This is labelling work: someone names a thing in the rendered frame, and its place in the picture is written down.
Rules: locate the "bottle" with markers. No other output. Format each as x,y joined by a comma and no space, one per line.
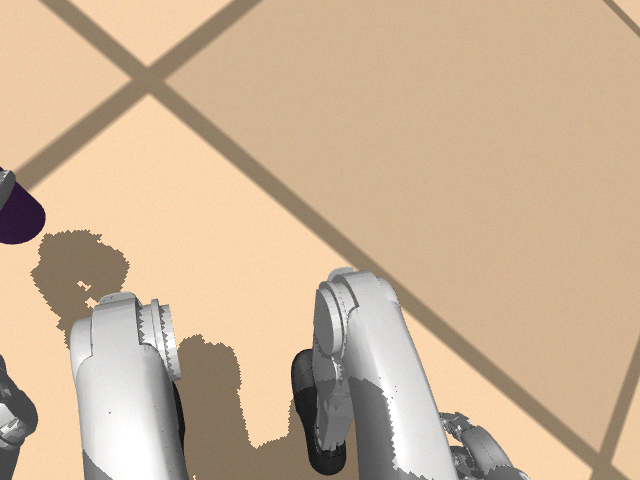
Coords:
22,217

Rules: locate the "right robot foot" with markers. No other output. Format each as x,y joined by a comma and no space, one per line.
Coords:
305,398

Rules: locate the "left robot arm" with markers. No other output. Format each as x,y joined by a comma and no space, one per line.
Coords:
18,419

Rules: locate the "right robot hand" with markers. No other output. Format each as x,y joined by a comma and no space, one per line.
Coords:
480,455

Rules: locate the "left robot hand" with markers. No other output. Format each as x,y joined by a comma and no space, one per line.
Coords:
7,182

